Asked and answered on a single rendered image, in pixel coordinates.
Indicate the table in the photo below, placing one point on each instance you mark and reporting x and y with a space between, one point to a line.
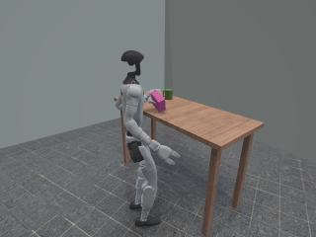
211 126

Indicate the left robot upper arm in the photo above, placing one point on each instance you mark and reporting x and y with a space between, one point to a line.
119 102

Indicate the robot left hand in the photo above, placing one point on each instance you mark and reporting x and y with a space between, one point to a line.
149 95

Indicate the humanoid robot torso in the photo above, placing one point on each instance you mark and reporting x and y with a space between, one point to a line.
129 139

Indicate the right robot upper arm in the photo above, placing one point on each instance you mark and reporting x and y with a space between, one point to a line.
133 96

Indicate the robot right forearm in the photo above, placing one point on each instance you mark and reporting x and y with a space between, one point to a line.
138 133

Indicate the right robot shin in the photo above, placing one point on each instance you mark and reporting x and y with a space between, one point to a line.
147 200

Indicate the robot right hand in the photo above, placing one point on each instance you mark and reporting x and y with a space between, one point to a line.
164 152

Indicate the sponge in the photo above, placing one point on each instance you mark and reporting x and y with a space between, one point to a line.
159 100

